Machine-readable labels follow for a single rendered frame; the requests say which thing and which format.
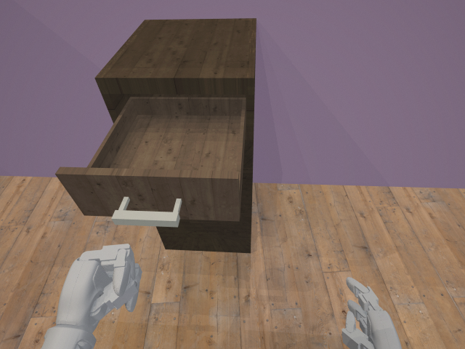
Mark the left robot forearm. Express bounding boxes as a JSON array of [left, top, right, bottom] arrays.
[[41, 324, 96, 349]]

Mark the cabinet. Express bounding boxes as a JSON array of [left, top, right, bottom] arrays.
[[95, 18, 256, 253]]

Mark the handle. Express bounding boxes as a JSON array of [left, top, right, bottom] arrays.
[[111, 197, 182, 228]]

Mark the drawer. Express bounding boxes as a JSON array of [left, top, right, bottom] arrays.
[[55, 97, 246, 222]]

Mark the right robot hand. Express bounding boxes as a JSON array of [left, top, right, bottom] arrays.
[[342, 277, 402, 349]]

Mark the left robot hand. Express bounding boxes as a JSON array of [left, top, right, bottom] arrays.
[[56, 244, 142, 333]]

